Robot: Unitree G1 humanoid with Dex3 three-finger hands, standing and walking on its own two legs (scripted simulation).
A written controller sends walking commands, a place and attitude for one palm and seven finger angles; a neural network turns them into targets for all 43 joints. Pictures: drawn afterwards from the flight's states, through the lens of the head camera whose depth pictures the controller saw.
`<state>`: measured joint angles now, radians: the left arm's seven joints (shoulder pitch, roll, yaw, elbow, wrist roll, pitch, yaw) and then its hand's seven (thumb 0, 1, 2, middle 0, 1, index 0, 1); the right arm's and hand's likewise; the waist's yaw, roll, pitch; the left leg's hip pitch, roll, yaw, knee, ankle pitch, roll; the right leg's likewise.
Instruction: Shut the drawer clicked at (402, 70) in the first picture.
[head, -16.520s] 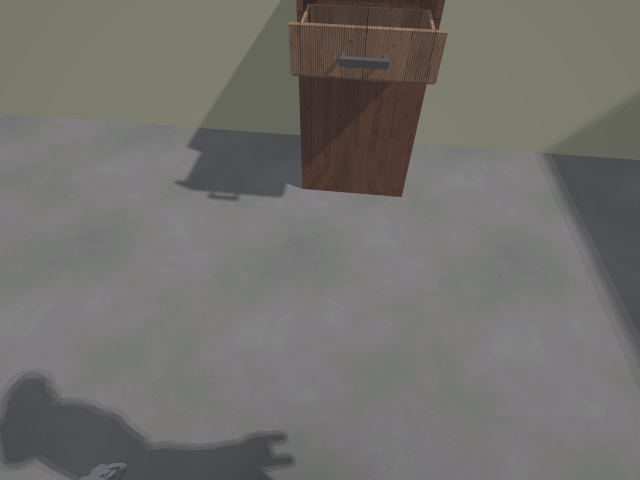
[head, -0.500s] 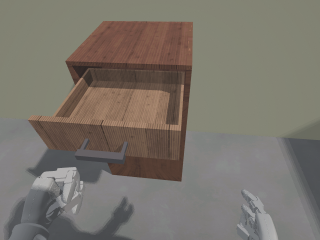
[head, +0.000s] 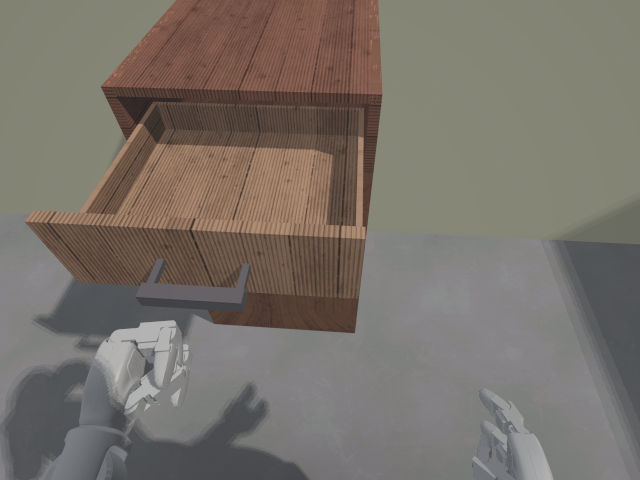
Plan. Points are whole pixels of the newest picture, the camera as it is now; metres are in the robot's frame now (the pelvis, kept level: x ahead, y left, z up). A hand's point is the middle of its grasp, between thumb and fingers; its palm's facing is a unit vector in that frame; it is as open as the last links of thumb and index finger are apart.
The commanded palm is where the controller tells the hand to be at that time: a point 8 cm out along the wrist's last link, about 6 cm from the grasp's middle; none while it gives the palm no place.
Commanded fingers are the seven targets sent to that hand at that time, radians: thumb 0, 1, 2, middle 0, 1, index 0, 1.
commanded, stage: bring the fist close to the handle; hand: left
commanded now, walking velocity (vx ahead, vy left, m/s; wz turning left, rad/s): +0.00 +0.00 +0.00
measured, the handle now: (197, 283) +0.35 +0.19 +0.04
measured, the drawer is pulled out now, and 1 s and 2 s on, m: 0.30 0.30 0.18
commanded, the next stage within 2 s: push the drawer shut in 0.72 s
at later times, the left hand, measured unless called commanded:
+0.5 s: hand (205, 347) +0.26 +0.15 +0.04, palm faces -0.04 -1.00 -0.04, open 3.3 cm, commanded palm +0.24 +0.21 +0.05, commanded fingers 0.00 0.90 0.90 -1.40 -1.60 -1.40 -1.60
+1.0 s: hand (206, 340) +0.27 +0.16 +0.04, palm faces -0.03 -1.00 -0.05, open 3.3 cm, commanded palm +0.26 +0.21 +0.05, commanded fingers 0.00 0.90 0.90 -1.40 -1.60 -1.40 -1.60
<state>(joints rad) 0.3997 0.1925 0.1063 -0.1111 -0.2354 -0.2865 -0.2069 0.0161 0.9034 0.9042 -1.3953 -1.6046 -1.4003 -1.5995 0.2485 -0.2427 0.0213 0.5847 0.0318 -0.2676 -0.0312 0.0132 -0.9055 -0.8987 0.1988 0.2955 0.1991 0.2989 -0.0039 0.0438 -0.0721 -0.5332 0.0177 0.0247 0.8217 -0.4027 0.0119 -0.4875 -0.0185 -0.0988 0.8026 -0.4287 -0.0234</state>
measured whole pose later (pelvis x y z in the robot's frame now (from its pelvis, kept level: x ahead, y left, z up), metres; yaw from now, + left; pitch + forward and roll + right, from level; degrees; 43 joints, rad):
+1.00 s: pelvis +0.00 +0.00 -0.02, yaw +0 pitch +11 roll -1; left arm 0.15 0.21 0.11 0.13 -0.22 -0.35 -0.18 0.02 0.90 0.91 -1.40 -1.60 -1.40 -1.60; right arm 0.22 -0.25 0.02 0.56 0.03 -0.14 -0.03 0.01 -0.91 -0.90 0.20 0.30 0.20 0.30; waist -0.02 0.04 -0.10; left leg -0.70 0.03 0.02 0.95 -0.45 0.01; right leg -0.65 -0.01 -0.10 0.93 -0.48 -0.03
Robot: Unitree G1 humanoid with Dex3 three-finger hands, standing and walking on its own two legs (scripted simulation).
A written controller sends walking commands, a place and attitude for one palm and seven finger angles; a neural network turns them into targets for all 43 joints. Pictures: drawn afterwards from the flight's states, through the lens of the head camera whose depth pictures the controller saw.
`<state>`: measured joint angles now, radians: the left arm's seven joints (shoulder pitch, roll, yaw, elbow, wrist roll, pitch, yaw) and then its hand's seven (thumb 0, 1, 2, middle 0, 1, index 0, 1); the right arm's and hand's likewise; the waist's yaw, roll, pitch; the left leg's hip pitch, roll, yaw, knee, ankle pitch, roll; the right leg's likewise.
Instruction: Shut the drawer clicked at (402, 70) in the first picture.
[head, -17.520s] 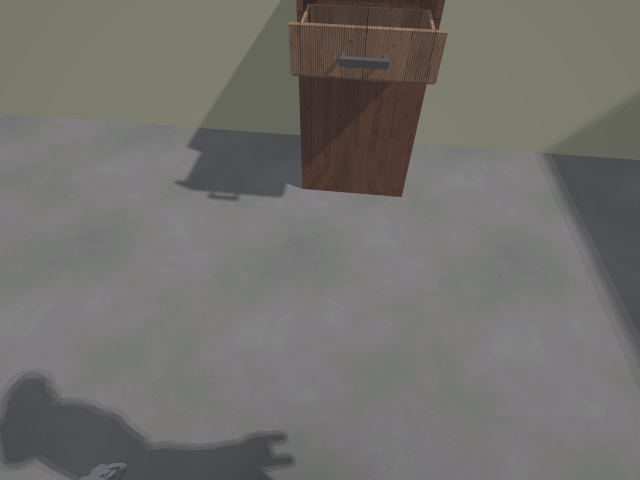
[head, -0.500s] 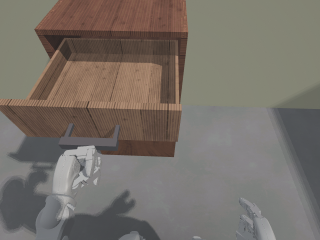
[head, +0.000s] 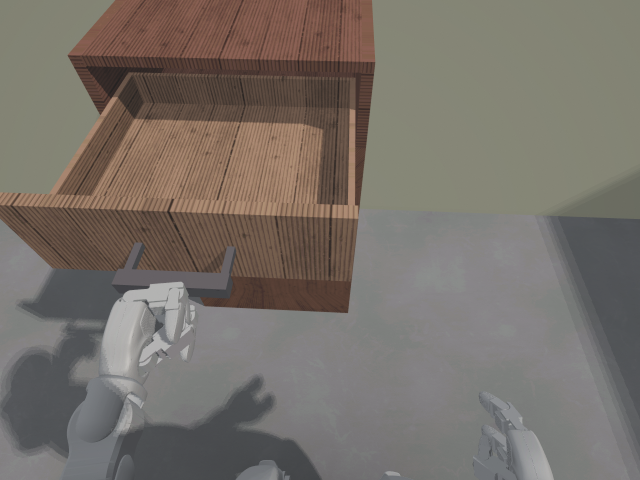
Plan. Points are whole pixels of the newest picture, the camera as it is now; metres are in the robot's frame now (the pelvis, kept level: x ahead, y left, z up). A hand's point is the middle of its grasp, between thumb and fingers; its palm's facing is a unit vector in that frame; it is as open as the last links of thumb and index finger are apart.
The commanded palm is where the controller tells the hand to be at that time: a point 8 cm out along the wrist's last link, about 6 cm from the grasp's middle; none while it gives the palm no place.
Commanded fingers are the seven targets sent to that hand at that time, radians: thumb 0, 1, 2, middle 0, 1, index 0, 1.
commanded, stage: push the drawer shut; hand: left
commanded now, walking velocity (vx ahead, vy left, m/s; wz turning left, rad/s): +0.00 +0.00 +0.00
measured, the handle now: (178, 268) +0.36 +0.19 +0.06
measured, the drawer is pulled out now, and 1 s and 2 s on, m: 0.30 0.18 0.06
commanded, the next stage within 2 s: none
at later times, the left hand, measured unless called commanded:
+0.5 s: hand (199, 292) +0.33 +0.16 +0.06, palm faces -0.03 -1.00 -0.05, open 3.1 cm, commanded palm +0.32 +0.21 +0.06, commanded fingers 0.00 0.90 0.90 -1.40 -1.60 -1.40 -1.60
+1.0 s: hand (206, 247) +0.39 +0.17 +0.06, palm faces -0.03 -1.00 -0.04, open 3.0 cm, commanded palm +0.38 +0.22 +0.06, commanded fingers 0.00 0.90 0.90 -1.40 -1.60 -1.40 -1.60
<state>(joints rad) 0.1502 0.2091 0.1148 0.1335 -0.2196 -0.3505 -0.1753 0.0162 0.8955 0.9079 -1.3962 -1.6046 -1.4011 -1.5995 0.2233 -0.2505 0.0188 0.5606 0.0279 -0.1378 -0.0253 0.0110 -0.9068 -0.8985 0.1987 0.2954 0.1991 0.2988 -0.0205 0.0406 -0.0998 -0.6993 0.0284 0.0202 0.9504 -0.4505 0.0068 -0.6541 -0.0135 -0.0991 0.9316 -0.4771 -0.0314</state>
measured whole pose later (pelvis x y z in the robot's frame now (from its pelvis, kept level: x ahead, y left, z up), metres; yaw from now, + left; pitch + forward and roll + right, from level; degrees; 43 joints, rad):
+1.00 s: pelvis -0.02 +0.01 +0.00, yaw -1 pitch +13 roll -1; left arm -0.47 0.27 0.20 0.78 -0.17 -0.42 -0.16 -0.01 0.79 0.92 -1.40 -1.60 -1.40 -1.60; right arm 0.29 -0.26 0.02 0.65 0.03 -0.06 -0.02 0.01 -0.91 -0.90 0.20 0.30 0.20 0.30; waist -0.07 0.02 -0.08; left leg -0.76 0.02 0.04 0.93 -0.41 0.03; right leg -0.72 -0.02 -0.08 0.91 -0.42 -0.01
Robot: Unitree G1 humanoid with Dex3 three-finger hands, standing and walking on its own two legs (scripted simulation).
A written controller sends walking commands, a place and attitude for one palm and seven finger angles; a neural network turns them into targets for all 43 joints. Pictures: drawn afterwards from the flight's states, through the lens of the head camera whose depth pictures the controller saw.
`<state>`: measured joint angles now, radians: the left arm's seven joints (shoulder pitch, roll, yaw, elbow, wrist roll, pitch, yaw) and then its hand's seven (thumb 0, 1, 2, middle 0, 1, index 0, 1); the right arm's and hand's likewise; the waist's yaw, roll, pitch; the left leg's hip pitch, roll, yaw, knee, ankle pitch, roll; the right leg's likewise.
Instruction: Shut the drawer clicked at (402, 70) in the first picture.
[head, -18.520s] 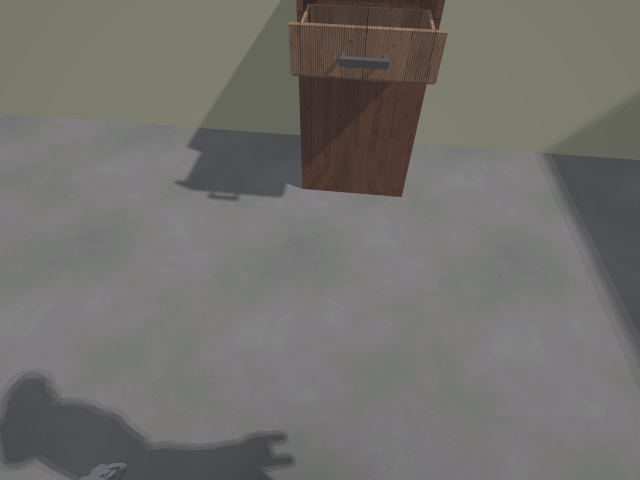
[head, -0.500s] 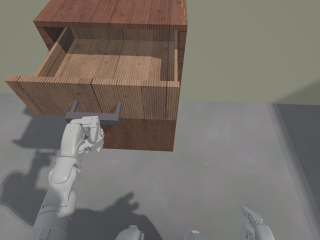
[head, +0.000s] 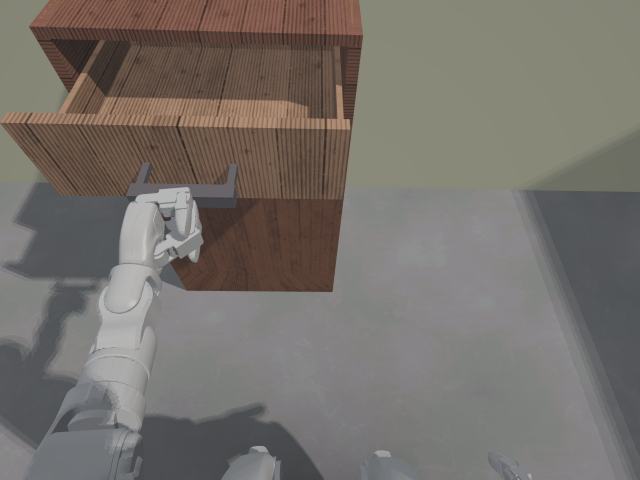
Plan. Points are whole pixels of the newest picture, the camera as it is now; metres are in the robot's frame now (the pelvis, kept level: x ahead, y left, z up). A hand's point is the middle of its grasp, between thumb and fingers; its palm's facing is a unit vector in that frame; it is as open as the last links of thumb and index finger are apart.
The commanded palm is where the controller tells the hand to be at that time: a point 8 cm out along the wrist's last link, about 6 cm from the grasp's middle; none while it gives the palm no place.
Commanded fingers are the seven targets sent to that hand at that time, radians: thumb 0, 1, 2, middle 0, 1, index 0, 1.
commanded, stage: push the drawer shut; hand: left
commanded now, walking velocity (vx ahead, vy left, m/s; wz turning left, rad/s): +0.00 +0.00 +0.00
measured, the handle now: (186, 183) +0.48 +0.18 +0.06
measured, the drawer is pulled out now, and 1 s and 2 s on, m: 0.18 0.06 0.00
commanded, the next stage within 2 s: pull the fist back off the drawer in 1.94 s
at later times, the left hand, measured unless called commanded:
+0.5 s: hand (203, 194) +0.47 +0.16 +0.06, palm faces +0.00 -1.00 -0.03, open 3.0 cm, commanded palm +0.46 +0.21 +0.06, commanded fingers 0.00 0.90 0.90 -1.40 -1.60 -1.40 -1.60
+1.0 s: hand (207, 159) +0.53 +0.16 +0.06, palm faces +0.00 -1.00 -0.02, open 3.0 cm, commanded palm +0.52 +0.21 +0.06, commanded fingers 0.00 0.90 0.90 -1.40 -1.60 -1.40 -1.60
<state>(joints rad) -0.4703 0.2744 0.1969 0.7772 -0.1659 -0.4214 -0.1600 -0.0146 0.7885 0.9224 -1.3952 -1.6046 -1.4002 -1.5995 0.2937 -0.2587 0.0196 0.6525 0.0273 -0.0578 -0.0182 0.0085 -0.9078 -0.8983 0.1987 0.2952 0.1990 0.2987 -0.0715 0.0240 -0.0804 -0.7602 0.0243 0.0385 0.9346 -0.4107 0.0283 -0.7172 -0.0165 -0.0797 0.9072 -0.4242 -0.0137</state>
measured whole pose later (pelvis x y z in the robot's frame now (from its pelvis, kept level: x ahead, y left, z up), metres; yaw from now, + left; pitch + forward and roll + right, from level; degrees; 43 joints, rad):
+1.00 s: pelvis +0.00 +0.01 -0.02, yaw -2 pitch +22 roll -3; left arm -0.97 0.50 0.39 1.23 -0.05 -0.41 -0.17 -0.01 0.74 0.89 -1.39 -1.60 -1.40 -1.60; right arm 0.40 -0.27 0.04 0.64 -0.02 0.02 0.01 0.00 -0.91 -0.90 0.20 0.30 0.20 0.30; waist -0.20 0.04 -0.10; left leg -1.00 0.06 0.03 1.05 -0.45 0.04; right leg -0.94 0.01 -0.08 0.98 -0.43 -0.01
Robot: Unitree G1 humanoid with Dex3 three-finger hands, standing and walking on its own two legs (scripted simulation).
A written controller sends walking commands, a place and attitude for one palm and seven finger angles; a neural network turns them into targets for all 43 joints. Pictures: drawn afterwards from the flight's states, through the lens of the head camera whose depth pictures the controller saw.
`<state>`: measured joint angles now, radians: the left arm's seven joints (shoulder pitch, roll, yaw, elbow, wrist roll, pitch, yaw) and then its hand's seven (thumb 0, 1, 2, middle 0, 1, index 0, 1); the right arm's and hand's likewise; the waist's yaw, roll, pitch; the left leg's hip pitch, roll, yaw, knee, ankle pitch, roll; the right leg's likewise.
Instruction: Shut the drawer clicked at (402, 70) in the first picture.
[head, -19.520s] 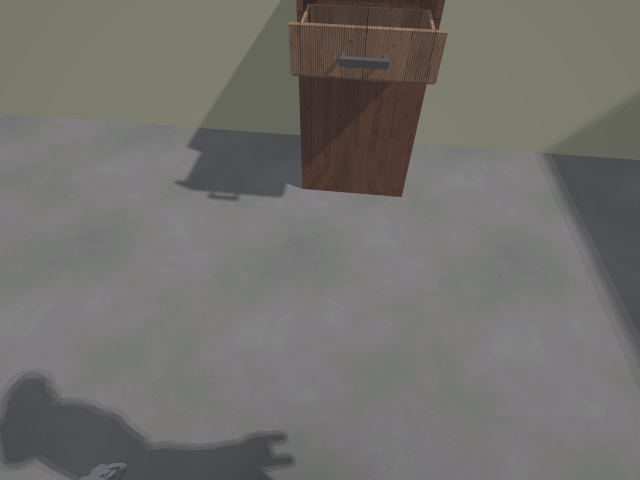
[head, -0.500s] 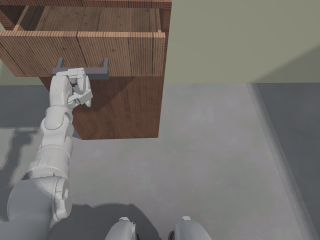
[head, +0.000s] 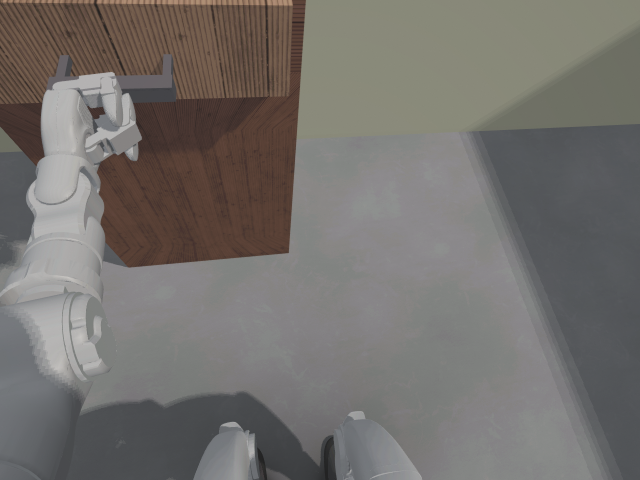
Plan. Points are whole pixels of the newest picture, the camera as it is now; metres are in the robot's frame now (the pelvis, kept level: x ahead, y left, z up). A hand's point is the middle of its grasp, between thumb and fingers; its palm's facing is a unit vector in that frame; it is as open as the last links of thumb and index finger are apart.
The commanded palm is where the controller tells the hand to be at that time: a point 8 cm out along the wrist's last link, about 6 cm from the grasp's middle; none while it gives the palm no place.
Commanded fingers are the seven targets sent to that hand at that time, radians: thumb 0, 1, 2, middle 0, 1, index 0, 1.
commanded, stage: push the drawer shut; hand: left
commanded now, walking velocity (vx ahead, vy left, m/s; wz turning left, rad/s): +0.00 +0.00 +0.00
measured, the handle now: (116, 76) +0.60 +0.20 +0.08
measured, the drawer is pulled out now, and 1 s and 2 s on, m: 0.06 0.00 0.00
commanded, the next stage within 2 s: pull the fist back off the drawer in 0.94 s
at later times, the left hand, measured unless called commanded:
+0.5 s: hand (135, 87) +0.58 +0.17 +0.08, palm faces +0.05 -1.00 -0.01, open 3.2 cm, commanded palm +0.58 +0.20 +0.08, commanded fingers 0.00 0.90 0.90 -1.40 -1.60 -1.40 -1.60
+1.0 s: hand (128, 83) +0.59 +0.18 +0.08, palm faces +0.05 -1.00 -0.04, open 3.2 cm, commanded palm +0.63 +0.19 +0.08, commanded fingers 0.00 0.90 0.90 -1.40 -1.60 -1.40 -1.60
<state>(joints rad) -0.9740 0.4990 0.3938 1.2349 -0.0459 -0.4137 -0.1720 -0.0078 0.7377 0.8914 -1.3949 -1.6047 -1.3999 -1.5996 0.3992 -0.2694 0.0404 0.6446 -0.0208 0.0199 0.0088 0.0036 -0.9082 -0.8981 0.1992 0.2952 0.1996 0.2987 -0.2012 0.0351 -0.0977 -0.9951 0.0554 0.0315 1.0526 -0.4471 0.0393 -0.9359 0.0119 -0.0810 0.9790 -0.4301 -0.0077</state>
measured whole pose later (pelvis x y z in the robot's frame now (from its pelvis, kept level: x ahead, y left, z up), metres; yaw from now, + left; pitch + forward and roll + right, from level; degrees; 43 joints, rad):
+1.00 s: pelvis -0.02 +0.01 -0.02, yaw +0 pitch +29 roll -7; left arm -1.35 0.70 0.32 1.41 0.05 -0.29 -0.11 0.04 0.63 0.95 -1.39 -1.60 -1.40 -1.60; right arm 0.45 -0.27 0.09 0.66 -0.06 -0.02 0.01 0.00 -0.91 -0.90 0.20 0.30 0.20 0.30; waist -0.31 0.05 -0.08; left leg -1.22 0.05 -0.03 1.15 -0.44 0.05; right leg -1.12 0.01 -0.13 1.03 -0.41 0.00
